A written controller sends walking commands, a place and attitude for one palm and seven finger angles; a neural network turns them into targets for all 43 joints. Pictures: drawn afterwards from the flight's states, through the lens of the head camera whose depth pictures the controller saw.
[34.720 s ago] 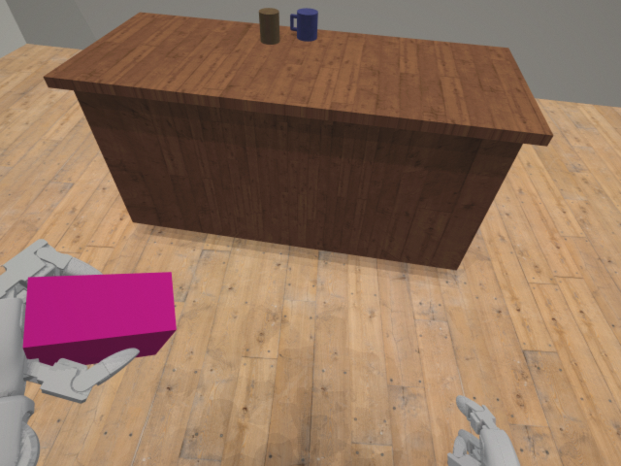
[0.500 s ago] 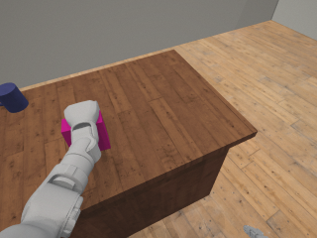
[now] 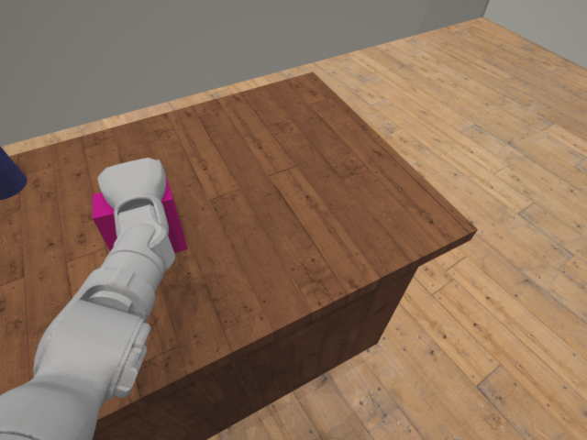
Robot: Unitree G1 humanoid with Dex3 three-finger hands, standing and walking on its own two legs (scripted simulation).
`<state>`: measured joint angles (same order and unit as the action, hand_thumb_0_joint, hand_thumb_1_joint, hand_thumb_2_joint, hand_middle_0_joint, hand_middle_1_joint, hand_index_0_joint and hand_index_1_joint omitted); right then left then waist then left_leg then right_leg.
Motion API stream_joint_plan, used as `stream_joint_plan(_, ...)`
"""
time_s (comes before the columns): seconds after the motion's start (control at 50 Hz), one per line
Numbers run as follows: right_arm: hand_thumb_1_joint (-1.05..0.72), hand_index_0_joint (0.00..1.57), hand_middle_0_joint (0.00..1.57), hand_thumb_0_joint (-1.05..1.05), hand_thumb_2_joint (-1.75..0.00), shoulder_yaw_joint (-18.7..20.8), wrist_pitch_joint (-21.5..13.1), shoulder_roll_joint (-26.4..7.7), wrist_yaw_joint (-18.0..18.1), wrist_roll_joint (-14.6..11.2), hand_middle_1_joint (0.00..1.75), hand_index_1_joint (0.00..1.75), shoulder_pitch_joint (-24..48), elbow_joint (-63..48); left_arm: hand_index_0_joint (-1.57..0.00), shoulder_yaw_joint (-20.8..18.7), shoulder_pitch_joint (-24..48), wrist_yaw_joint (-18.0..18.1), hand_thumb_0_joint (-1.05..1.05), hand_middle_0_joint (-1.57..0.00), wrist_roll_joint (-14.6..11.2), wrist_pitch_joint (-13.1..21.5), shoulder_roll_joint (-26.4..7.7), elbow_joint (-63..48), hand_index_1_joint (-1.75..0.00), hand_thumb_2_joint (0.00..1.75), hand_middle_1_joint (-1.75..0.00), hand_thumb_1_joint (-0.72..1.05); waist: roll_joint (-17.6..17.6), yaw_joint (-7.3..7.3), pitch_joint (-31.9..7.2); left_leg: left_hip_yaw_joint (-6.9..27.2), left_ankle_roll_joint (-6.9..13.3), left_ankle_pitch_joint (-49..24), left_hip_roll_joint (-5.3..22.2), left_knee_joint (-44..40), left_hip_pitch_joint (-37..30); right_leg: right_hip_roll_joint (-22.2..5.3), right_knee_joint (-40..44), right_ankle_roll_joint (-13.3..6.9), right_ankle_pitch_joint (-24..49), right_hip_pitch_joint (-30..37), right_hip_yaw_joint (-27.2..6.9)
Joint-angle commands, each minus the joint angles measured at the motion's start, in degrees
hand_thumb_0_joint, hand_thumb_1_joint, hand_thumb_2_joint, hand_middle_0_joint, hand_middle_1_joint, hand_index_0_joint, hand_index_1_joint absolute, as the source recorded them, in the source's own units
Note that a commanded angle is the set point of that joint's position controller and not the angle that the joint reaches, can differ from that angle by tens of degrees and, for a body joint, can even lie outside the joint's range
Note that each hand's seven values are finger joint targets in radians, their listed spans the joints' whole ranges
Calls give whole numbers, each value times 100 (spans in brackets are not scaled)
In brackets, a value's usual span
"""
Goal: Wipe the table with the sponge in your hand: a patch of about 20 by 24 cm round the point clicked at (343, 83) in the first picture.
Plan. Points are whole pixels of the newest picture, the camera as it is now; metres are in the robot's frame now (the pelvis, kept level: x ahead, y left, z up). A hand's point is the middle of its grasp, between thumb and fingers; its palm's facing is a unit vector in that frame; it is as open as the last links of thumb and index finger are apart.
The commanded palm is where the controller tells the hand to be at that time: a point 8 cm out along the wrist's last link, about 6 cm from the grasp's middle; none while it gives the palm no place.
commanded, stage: wipe forward along the third lane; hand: left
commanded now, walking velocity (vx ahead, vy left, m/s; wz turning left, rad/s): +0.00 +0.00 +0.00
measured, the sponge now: (146, 231) +0.43 +0.25 +0.01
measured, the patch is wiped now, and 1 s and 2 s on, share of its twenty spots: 0.95 0.95 0.95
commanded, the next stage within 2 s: wipe back along the third lane in 0.06 s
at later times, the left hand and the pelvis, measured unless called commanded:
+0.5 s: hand (143, 205) +0.45 +0.24 +0.05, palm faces -0.07 -0.02 -1.00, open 10.0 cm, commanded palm +0.41 +0.22 +0.09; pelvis +0.01 +0.00 +0.00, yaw -1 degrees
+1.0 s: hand (149, 227) +0.41 +0.22 +0.05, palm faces -0.05 -0.04 -1.00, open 10.0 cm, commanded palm +0.37 +0.20 +0.09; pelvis +0.03 +0.00 +0.01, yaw +2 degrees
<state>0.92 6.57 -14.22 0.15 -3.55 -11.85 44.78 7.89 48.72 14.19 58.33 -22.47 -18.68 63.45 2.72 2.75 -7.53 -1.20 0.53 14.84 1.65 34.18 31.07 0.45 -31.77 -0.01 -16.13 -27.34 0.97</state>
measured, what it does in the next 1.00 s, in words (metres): stands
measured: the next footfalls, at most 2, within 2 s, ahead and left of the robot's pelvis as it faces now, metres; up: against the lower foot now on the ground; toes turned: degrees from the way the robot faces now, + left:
none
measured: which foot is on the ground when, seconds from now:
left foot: down 0.00-1.00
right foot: down 0.00-1.00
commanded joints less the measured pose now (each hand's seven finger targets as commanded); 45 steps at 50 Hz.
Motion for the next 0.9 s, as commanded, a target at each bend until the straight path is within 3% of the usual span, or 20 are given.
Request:
stream_joint_plan(0.0, -90, 20, 20, 0, -90, 248, -212, -857, 78, 40, 30, 30, 3, -452, -120, -65, 2341, 212, 0, -120, 165, 5, -1089, -334, -160, 130, -160, 10, -334, 192, -1428, 167, 142, -986, -77, -233, -1163, 204, 317, -237, 1111, 40, 134)
stream_joint_plan(0.06, -90, 20, 20, 0, -90, 251, -265, -866, 83, 46, 30, 30, -76, -392, -120, -261, 2581, 256, 0, -120, 122, 32, -1283, -235, -160, 130, -160, 10, -414, 203, -1608, 191, 143, -991, -53, -217, -1085, 204, 275, -230, 1125, 65, 110)
stream_joint_plan(0.12, -90, 20, 20, 0, -90, 259, -270, -893, 61, 73, 30, 30, -216, -338, -120, -192, 2613, 292, 0, -120, 230, -15, -1352, 19, -160, 130, -160, 10, -315, 261, -1630, 151, 144, -984, -71, -119, -1018, 206, 245, -214, 1170, -4, 104)
stream_joint_plan(0.16, -90, 20, 20, 0, -90, 273, -289, -858, 39, 69, 30, 30, -208, -377, -120, -256, 2451, 265, 0, -120, 170, -7, -1277, -28, -160, 130, -160, 10, -254, 169, -1835, 162, 144, -1125, -68, -119, -1042, 214, 234, -230, 1298, 145, 91)
stream_joint_plan(0.18, -90, 20, 20, 0, -90, 277, -288, -853, 26, 81, 30, 30, -234, -395, -120, -56, 2341, 240, 0, -120, 165, -4, -1068, -20, -160, 130, -160, 10, -178, 186, -1867, 127, 150, -1119, -75, -79, -1108, 223, 234, -214, 1315, 135, 95)
stream_joint_plan(0.26, -90, 20, 20, 0, -90, 292, -271, -816, 5, 61, 30, 30, -173, -474, -120, -246, 1936, 162, 0, -120, -6, 71, -1084, -175, -160, 130, -160, 10, -365, 48, -2024, 104, 161, -1226, -67, -95, -1078, 206, 259, -200, 1571, 459, 78)
stream_joint_plan(0.32, -90, 20, 20, 0, -90, 258, -234, -840, 1, 39, 30, 30, -143, -505, -120, -189, 1687, 143, 0, -120, -77, 63, -1097, -226, -160, 130, -160, 10, -457, 40, -1767, 46, 168, -1106, -96, -152, -959, 184, 333, -166, 1626, 579, 73)
stream_joint_plan(0.38, -90, 20, 20, 0, -90, 268, -232, -804, -29, 21, 30, 30, -39, -536, -120, 11, 1329, 102, 0, -120, -105, 56, -757, -381, -160, 130, -160, 10, -267, -41, -1589, 60, 168, -1190, -94, -210, -1143, 200, 384, -211, 1557, 524, 109)
stream_joint_plan(0.46, -90, 20, 20, 0, -90, 254, -185, -763, -41, -9, 30, 30, 190, -618, -120, -56, 1029, 66, 0, -120, -207, 17, -684, -750, -160, 130, -160, 10, -347, -163, -1638, 58, 172, -1389, -93, -275, -1273, 191, 409, -240, 1783, 750, 110)
stream_joint_plan(0.54, -90, 20, 20, 0, -90, 256, -118, -741, -82, -42, 30, 30, 398, -740, -120, 256, 405, 38, 0, -120, -248, -117, -271, -1120, -160, 130, -160, 10, -481, -240, -1512, 37, 157, -1496, -113, -323, -1429, 193, 465, -251, 1903, 854, 155)
stream_joint_plan(0.56, -90, 20, 20, 0, -90, 233, -122, -701, -72, -56, 30, 30, 534, -791, -120, 307, 486, 21, 0, -120, -319, -116, -111, -1320, -160, 130, -160, 10, -381, -246, -1509, 59, 160, -1606, -100, -343, -1504, 193, 440, -275, 1961, 844, 164)
stream_joint_plan(0.66, -90, 20, 20, 0, -90, 211, -30, -698, -79, -79, 30, 30, 842, -880, -120, 366, 251, -12, 0, -120, -355, -367, -26, -1785, -160, 130, -160, 10, -568, -288, -1349, 75, 152, -1761, -121, -385, -1661, 171, 462, -291, 2136, 968, 207)
stream_joint_plan(0.7, -90, 20, 20, 0, -90, 194, 11, -702, -90, -71, 30, 30, 908, -918, -120, 604, 160, -36, 0, -120, -312, -491, 172, -1889, -160, 130, -160, 10, -536, -274, -1257, 89, 146, -1728, -142, -401, -1737, 180, 470, -303, 2041, 907, 259)
stream_joint_plan(0.74, -90, 20, 20, 0, -90, 178, 50, -705, -78, -75, 30, 30, 986, -935, -120, 568, 124, -71, 0, -120, -290, -589, 98, -2001, -160, 130, -160, 10, -625, -305, -1317, 82, 138, -1787, -151, -400, -1789, 162, 470, -308, 2162, 1007, 239)
stream_joint_plan(0.88, -90, 20, 20, 0, -90, 118, 188, -672, -55, -78, 30, 30, 1307, -1107, -120, 771, -102, -258, 0, -120, -311, -799, 265, -2601, -160, 130, -160, 10, -508, -356, -1342, 88, 135, -2074, -209, -366, -1993, 134, 447, -345, 2547, 1240, 235)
